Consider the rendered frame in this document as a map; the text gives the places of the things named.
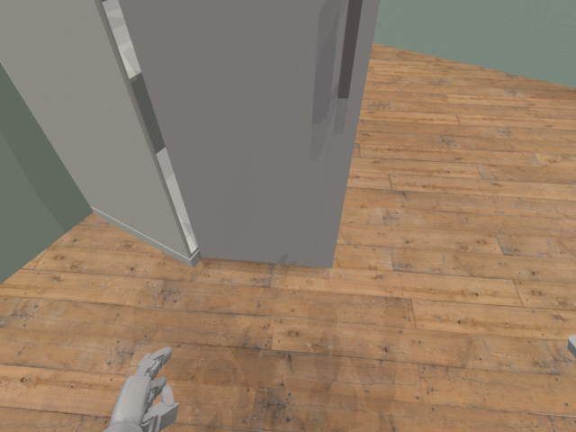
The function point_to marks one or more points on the fridge door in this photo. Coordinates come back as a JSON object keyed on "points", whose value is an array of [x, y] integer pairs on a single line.
{"points": [[245, 93]]}

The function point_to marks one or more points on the handle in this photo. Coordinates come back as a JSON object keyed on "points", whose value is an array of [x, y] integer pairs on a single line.
{"points": [[349, 47]]}

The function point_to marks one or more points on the left robot hand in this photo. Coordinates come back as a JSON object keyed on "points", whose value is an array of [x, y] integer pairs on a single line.
{"points": [[138, 393]]}

